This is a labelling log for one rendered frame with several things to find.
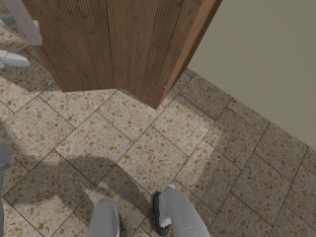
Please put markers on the left robot upper arm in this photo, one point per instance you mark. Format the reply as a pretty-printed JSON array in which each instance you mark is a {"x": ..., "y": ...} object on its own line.
[{"x": 6, "y": 161}]

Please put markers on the robot left hand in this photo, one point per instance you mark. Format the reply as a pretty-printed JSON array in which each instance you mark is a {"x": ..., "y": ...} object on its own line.
[{"x": 9, "y": 58}]

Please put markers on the cupboard door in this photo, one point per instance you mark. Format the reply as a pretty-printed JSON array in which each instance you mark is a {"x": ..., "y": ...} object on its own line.
[{"x": 90, "y": 45}]

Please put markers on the robot right foot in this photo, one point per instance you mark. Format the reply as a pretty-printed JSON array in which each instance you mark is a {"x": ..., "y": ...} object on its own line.
[{"x": 163, "y": 230}]

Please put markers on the right robot shin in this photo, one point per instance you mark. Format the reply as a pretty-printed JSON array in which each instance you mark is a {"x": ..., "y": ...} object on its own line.
[{"x": 164, "y": 221}]

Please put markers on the handle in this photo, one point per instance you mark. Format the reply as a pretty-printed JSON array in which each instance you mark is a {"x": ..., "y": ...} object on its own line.
[{"x": 30, "y": 27}]

